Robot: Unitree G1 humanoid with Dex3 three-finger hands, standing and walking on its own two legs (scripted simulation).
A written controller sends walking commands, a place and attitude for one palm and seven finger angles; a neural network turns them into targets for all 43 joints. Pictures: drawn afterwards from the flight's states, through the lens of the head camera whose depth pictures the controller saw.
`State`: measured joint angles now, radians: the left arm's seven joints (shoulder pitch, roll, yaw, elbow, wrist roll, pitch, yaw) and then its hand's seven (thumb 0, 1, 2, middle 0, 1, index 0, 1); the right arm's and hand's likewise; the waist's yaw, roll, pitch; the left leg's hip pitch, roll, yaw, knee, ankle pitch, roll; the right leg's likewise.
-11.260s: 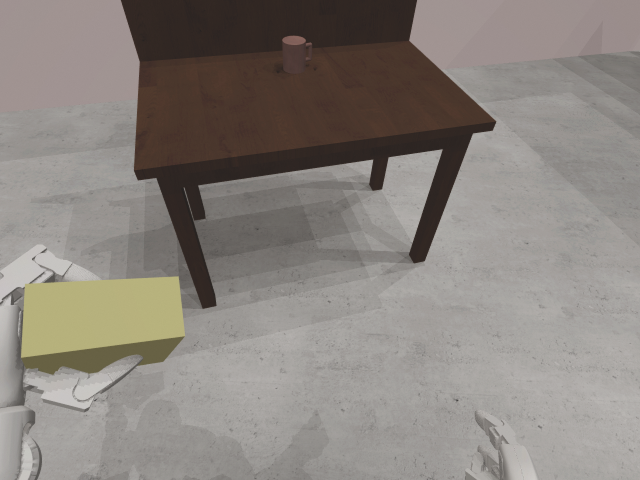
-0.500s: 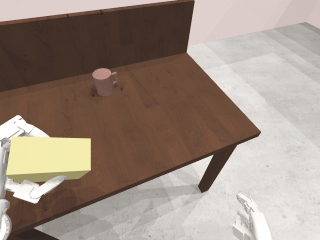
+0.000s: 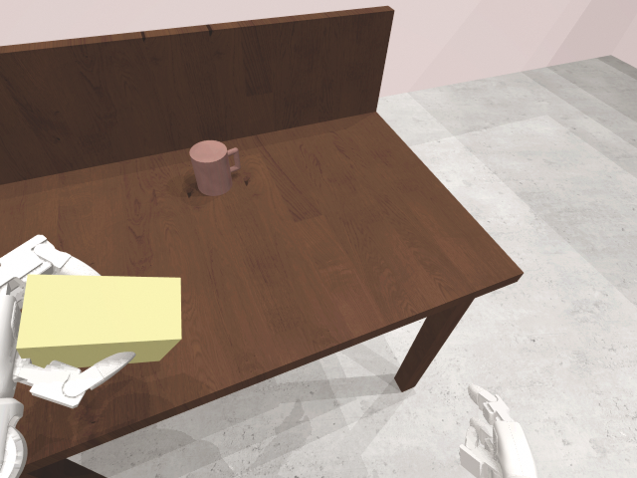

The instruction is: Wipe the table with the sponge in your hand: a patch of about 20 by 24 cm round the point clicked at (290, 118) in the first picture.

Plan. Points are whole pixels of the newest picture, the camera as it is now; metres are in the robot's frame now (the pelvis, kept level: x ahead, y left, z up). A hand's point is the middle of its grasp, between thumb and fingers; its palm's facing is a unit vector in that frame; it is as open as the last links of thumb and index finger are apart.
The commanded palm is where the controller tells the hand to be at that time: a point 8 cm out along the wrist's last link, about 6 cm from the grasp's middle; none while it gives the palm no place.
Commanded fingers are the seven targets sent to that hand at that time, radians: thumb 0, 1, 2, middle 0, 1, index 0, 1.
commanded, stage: look again from close up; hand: left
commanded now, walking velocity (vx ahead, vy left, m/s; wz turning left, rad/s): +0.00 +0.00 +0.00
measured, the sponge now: (126, 324) +0.23 +0.21 +0.13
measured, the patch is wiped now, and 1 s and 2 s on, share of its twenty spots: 0.00 0.00 0.00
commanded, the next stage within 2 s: shuffle to correct the standing spot in 0.14 s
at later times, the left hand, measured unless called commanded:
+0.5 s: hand (68, 325) +0.21 +0.25 +0.15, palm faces +0.37 -0.85 -0.38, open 9.8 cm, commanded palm +0.15 +0.28 +0.17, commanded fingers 0.00 0.10 1.30 -1.20 -1.60 -1.20 -1.60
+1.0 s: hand (159, 322) +0.23 +0.18 +0.15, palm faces +0.33 -0.87 -0.36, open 9.8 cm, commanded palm +0.17 +0.22 +0.17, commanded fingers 0.00 0.10 1.30 -1.20 -1.60 -1.20 -1.60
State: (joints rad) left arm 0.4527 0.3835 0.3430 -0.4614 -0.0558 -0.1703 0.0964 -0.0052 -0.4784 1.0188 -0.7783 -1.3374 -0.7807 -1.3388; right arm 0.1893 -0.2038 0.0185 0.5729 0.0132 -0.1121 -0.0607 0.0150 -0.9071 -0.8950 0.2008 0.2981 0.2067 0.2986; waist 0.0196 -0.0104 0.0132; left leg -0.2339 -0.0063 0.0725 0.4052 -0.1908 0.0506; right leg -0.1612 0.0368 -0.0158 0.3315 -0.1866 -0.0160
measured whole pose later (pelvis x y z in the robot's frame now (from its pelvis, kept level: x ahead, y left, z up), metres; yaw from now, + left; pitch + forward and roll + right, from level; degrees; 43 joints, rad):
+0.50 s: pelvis -0.01 +0.00 +0.00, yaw +0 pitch +0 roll -1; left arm 0.41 0.38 0.35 -0.44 -0.05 -0.16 0.09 -0.01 -0.48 1.02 -0.78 -1.34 -0.78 -1.34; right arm 0.20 -0.17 0.03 0.58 0.01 -0.11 -0.05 0.02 -0.91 -0.89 0.20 0.30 0.21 0.30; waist 0.03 -0.04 0.03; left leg -0.23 -0.02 0.08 0.38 -0.17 0.05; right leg -0.18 0.02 -0.01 0.37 -0.20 -0.01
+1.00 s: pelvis +0.01 -0.06 -0.01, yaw +0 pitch +1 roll -1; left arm 0.45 0.37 0.34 -0.48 -0.09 -0.12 0.08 -0.01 -0.48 1.02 -0.78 -1.34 -0.78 -1.34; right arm 0.22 -0.22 -0.02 0.57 0.03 -0.07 -0.05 0.02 -0.91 -0.90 0.20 0.30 0.21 0.30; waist 0.00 0.00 0.00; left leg -0.29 0.09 0.03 0.56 -0.27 -0.01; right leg -0.20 0.13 -0.05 0.43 -0.25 -0.11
